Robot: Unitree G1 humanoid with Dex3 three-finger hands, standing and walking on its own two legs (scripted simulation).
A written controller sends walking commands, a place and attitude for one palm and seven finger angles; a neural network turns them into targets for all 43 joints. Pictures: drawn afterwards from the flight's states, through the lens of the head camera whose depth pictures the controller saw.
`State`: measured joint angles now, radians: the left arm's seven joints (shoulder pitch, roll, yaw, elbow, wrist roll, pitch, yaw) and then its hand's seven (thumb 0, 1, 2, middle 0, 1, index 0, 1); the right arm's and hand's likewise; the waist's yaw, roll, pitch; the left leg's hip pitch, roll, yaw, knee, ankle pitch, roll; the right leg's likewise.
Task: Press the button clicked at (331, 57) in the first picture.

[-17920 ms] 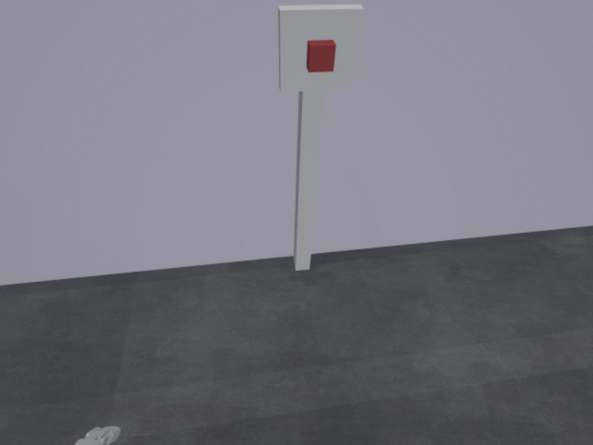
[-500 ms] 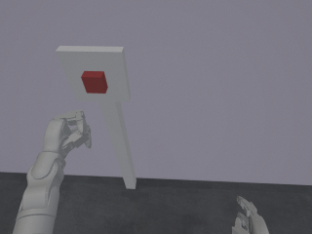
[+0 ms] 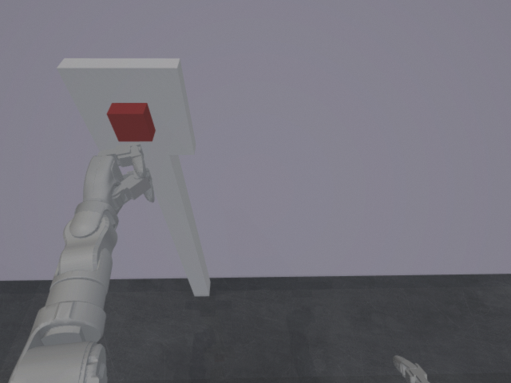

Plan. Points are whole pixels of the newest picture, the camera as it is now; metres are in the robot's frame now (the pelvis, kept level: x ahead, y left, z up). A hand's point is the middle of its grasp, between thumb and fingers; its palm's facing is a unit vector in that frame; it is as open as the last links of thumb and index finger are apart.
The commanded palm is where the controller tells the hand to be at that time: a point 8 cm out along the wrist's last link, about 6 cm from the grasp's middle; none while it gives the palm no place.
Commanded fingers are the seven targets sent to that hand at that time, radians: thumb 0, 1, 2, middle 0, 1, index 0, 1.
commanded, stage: aim a knuckle at the button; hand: left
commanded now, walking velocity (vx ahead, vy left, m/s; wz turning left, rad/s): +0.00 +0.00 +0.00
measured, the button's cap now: (133, 121) +0.50 +0.22 +0.14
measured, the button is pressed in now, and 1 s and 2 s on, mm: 0 0 1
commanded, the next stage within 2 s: press the button with the knuckle in 1.14 s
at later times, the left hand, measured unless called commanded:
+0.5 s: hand (143, 181) +0.39 +0.19 +0.11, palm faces +0.03 -1.00 +0.01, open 3.1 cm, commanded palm +0.36 +0.24 +0.11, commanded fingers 0.00 0.90 0.90 -1.30 -1.50 -1.30 -1.50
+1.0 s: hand (147, 185) +0.39 +0.18 +0.11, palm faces +0.06 -1.00 -0.02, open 3.1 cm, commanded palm +0.36 +0.23 +0.12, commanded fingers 0.00 0.90 0.90 -1.30 -1.50 -1.30 -1.50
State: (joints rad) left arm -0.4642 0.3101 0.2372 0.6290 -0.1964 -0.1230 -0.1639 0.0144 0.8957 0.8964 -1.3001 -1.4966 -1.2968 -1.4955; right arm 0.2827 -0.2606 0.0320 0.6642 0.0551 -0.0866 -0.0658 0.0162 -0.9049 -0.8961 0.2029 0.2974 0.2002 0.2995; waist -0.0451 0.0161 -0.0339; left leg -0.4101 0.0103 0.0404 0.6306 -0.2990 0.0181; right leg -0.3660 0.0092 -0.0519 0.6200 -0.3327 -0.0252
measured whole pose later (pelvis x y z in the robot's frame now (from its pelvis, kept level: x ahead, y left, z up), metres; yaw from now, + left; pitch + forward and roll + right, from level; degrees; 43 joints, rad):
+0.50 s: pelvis +0.01 +0.00 +0.00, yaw +0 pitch +5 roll -1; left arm -0.40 0.28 0.23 0.57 -0.21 -0.17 -0.18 0.02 0.90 0.90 -1.30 -1.50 -1.30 -1.50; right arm 0.27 -0.26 0.02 0.64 0.06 -0.07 -0.06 0.02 -0.91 -0.90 0.20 0.30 0.20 0.30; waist -0.03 0.02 -0.05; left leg -0.41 0.01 0.04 0.64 -0.32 0.02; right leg -0.36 0.01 -0.05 0.62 -0.35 -0.02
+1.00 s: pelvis +0.01 +0.00 +0.00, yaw +0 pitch +4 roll +0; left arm -0.35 0.27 0.21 0.49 -0.19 -0.13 -0.12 0.02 0.89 0.90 -1.30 -1.50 -1.30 -1.50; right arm 0.27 -0.24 0.03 0.62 0.05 -0.06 -0.05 0.02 -0.91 -0.90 0.20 0.30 0.20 0.30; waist -0.03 0.02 -0.05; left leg -0.39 0.01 0.04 0.63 -0.31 0.02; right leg -0.35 0.01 -0.05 0.62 -0.35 -0.03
